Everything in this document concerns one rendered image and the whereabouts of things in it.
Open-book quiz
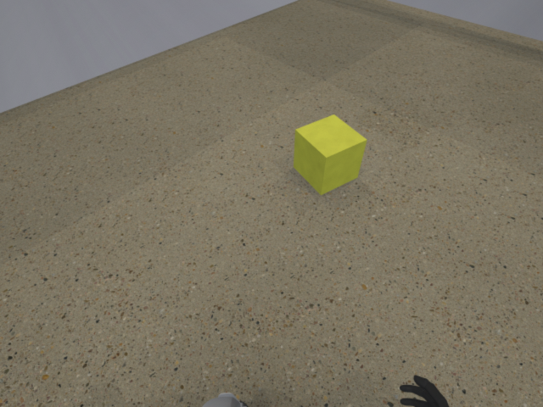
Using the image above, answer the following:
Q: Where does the robot right hand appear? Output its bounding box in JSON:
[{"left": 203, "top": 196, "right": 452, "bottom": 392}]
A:
[{"left": 400, "top": 375, "right": 449, "bottom": 407}]

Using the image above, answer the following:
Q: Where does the carton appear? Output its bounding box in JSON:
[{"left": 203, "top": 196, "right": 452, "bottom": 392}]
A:
[{"left": 294, "top": 114, "right": 367, "bottom": 195}]

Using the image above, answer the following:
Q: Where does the robot left shin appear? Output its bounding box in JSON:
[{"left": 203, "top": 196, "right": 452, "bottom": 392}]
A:
[{"left": 218, "top": 393, "right": 240, "bottom": 403}]

